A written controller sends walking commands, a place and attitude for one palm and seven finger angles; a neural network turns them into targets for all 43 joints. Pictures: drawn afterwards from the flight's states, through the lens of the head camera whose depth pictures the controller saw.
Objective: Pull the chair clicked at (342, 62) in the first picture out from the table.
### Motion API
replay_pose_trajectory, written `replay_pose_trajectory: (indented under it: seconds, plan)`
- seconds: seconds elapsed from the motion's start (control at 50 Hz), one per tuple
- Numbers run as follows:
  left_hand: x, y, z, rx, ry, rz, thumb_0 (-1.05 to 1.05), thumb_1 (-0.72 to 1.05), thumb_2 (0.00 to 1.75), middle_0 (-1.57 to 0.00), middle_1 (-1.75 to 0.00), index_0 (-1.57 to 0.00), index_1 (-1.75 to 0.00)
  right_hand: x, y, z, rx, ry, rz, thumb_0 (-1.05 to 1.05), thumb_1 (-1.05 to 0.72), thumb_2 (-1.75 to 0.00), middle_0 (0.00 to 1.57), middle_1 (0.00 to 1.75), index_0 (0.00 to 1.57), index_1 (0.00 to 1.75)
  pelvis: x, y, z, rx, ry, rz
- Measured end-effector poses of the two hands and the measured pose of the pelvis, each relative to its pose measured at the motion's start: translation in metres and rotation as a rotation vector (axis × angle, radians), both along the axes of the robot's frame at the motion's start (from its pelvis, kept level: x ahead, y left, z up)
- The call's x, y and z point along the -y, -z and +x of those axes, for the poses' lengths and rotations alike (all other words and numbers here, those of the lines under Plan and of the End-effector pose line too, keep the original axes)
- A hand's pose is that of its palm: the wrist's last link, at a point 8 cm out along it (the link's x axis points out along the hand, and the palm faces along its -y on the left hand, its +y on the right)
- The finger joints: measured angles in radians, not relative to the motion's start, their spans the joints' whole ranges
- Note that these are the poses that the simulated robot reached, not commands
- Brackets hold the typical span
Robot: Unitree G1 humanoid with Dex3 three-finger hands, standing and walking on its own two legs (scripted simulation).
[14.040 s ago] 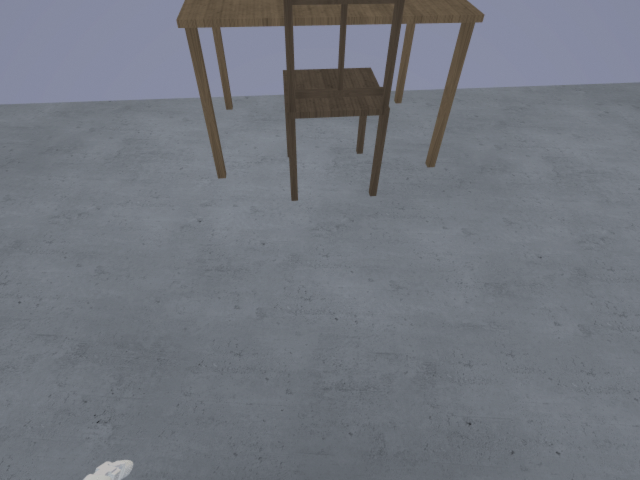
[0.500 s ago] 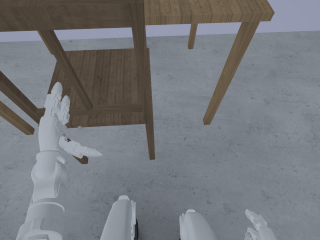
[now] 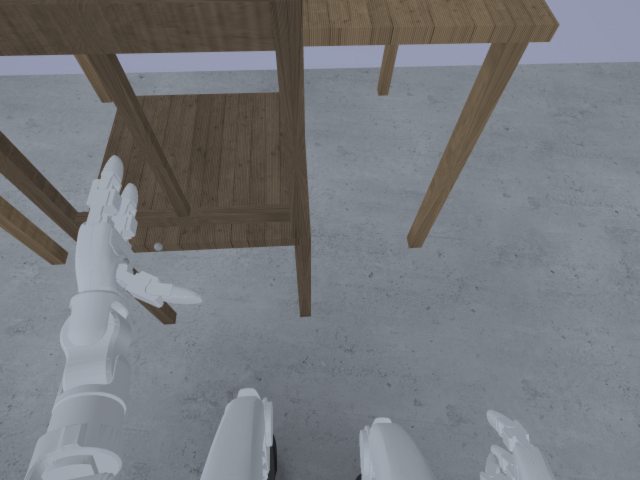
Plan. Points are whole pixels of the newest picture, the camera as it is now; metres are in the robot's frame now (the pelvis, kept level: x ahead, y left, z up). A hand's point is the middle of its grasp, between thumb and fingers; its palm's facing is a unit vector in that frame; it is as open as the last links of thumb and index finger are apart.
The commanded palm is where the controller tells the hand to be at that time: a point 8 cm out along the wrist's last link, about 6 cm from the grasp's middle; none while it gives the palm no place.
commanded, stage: aim the fingers beside a spindle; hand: left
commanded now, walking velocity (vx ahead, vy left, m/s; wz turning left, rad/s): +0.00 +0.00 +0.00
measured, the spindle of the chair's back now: (151, 150) +0.51 +0.24 +0.06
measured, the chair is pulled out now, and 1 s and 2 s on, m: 0.00 0.00 0.00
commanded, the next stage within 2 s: push the fingers through the gap in 1.70 s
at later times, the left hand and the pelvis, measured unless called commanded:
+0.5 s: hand (167, 262) +0.36 +0.20 +0.03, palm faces +0.09 -1.00 -0.02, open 16.9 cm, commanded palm +0.34 +0.25 +0.03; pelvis +0.00 +0.00 +0.00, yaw +1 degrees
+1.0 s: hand (173, 255) +0.37 +0.19 +0.03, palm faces +0.10 -0.99 -0.02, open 16.9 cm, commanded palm +0.34 +0.25 +0.04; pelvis +0.00 +0.00 +0.00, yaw +0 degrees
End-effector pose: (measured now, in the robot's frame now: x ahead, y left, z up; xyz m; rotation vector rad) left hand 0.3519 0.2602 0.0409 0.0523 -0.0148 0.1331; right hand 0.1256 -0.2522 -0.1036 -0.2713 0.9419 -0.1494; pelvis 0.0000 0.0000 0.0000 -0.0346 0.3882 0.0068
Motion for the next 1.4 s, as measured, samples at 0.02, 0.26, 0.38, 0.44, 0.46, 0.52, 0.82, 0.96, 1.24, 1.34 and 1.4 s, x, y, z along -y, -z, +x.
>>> replay_pose_trajectory:
  seconds: [0.02,0.26,0.38,0.44,0.46,0.52,0.82,0.96,1.24,1.34,1.4]
  plan:
    - [0.002,-0.001,-0.001,-0.004,0.011,-0.001,-0.02,-0.5,0.3,-0.06,-0.08,-0.06,-0.08,-0.001,0.0,-0.001,-0.003,0.0,0.003,0.01,-0.91,-0.9,0.2,0.3,0.2,0.3,-0.001,-0.001,0.0,0.001,-0.001,-0.001]
    - [0.012,0.006,-0.004,0.002,-0.005,-0.015,-0.02,-0.5,0.3,-0.06,-0.08,-0.07,-0.08,-0.002,-0.002,-0.002,-0.009,0.005,0.001,0.01,-0.91,-0.9,0.2,0.3,0.2,0.3,-0.001,-0.001,0.001,0.004,0.005,0.002]
    - [-0.003,-0.006,-0.012,0.016,-0.01,0.017,-0.02,-0.5,0.3,-0.06,-0.08,-0.07,-0.08,-0.001,-0.003,-0.001,-0.006,-0.003,0.008,0.01,-0.91,-0.9,0.2,0.3,0.2,0.3,0.001,-0.003,0.0,0.014,-0.001,0.001]
    - [0.0,0.001,-0.014,-0.017,0.016,-0.008,-0.02,-0.5,0.3,-0.05,-0.08,-0.06,-0.08,-0.001,-0.002,0.0,-0.005,-0.01,0.005,0.01,-0.91,-0.9,0.2,0.3,0.2,0.3,0.001,-0.003,0.0,0.014,-0.008,-0.001]
    - [0.003,0.004,-0.014,-0.028,0.026,-0.019,-0.02,-0.5,0.3,-0.05,-0.08,-0.06,-0.08,0.0,-0.002,0.001,-0.005,-0.011,0.002,0.01,-0.91,-0.9,0.2,0.3,0.2,0.3,0.0,-0.002,-0.001,0.013,-0.009,-0.002]
    - [0.014,0.011,-0.013,-0.039,0.049,-0.04,-0.02,-0.5,0.3,-0.05,-0.08,-0.06,-0.08,0.001,-0.002,0.002,0.003,-0.013,-0.008,0.01,-0.91,-0.9,0.2,0.3,0.2,0.3,0.0,-0.001,-0.002,0.01,-0.01,-0.004]
    - [-0.002,0.002,-0.014,-0.028,0.011,-0.009,-0.02,-0.5,0.3,-0.06,-0.08,-0.06,-0.08,0.0,-0.001,-0.002,0.002,-0.006,0.009,0.01,-0.91,-0.9,0.2,0.3,0.2,0.3,0.002,-0.001,-0.003,0.014,-0.005,-0.001]
    - [0.018,0.01,-0.012,-0.008,0.046,-0.038,-0.02,-0.5,0.3,-0.06,-0.08,-0.06,-0.08,0.001,0.0,-0.004,-0.006,-0.006,-0.012,0.01,-0.91,-0.9,0.2,0.3,0.2,0.3,0.0,0.001,-0.004,0.01,-0.006,-0.004]
    - [0.002,0.005,-0.012,-0.046,0.026,-0.026,-0.02,-0.5,0.3,-0.05,-0.08,-0.06,-0.08,-0.002,-0.002,-0.005,-0.014,0.007,0.006,0.01,-0.91,-0.9,0.2,0.3,0.2,0.3,-0.001,-0.003,0.0,0.009,-0.002,-0.002]
    - [0.01,0.006,-0.015,-0.01,0.028,-0.035,-0.02,-0.5,0.3,-0.06,-0.08,-0.06,-0.08,-0.001,-0.004,-0.001,-0.007,-0.003,-0.008,0.01,-0.91,-0.9,0.2,0.3,0.2,0.3,-0.002,-0.003,0.0,0.013,-0.004,-0.004]
    - [0.01,0.002,-0.013,0.021,0.019,-0.019,-0.02,-0.5,0.3,-0.06,-0.08,-0.07,-0.08,-0.001,-0.005,0.002,0.003,-0.008,-0.012,0.01,-0.91,-0.9,0.2,0.3,0.2,0.3,-0.001,-0.001,-0.001,0.014,-0.003,-0.005]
